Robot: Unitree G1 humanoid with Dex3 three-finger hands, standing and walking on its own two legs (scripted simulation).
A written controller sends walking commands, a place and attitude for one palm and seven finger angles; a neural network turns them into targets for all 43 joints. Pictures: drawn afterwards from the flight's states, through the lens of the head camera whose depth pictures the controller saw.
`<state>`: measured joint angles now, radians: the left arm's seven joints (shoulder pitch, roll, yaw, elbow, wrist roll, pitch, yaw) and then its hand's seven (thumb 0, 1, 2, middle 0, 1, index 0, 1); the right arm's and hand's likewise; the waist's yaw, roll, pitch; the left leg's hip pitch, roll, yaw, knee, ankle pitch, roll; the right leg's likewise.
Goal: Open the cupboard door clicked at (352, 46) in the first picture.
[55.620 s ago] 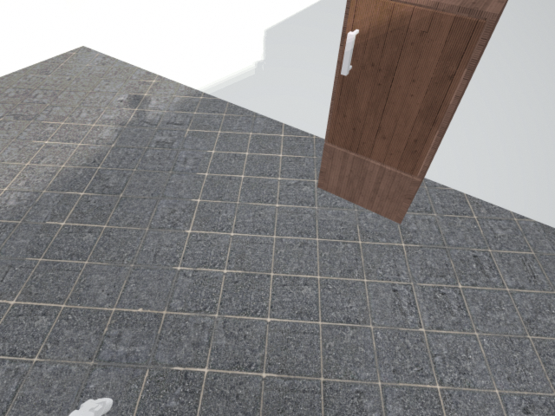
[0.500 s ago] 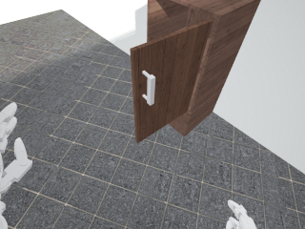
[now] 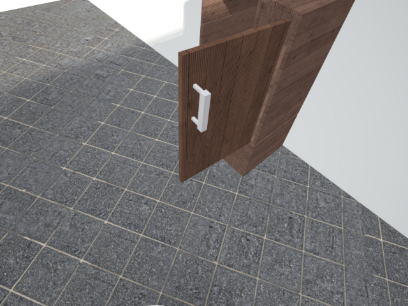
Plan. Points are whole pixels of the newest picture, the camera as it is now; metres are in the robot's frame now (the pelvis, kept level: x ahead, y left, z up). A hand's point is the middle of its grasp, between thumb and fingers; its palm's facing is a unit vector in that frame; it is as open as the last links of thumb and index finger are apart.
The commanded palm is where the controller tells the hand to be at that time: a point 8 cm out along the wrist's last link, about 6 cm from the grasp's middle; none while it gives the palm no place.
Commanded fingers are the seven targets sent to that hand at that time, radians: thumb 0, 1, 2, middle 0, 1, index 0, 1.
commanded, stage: let the arm hang, fingers relaxed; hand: left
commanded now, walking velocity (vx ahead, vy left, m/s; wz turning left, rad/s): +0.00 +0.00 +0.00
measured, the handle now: (199, 108) +0.64 +0.05 -0.02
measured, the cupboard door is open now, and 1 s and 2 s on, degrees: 85 85 85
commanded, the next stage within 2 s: look to check the result in 0.74 s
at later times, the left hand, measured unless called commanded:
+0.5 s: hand out of the picture +0.01 +0.18 -0.17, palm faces +0.02 -0.98 -0.21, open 7.3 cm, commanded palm none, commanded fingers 0.00 0.90 0.90 -0.20 -0.30 -0.20 -0.30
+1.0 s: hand out of the picture +0.01 +0.17 -0.17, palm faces +0.03 -0.98 -0.19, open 7.3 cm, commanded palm none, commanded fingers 0.00 0.90 0.90 -0.20 -0.30 -0.20 -0.30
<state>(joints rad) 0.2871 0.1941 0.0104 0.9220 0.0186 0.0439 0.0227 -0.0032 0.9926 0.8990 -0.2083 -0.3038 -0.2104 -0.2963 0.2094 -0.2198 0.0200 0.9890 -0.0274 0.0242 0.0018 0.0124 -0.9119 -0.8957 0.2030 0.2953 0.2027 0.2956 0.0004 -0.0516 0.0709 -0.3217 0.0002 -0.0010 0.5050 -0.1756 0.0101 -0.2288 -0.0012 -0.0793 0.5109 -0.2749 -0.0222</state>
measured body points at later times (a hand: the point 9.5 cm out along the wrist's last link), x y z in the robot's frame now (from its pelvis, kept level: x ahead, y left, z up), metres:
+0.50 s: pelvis +0.01 +0.00 +0.01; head +0.02 -0.01 +0.46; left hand +0.01 +0.23 -0.15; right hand +0.00 -0.21 -0.16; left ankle +0.06 +0.11 -0.74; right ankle +0.00 -0.10 -0.74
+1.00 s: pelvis +0.03 +0.00 +0.01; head +0.04 -0.01 +0.46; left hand +0.01 +0.22 -0.15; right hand +0.02 -0.22 -0.16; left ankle +0.06 +0.11 -0.74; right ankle +0.00 -0.10 -0.74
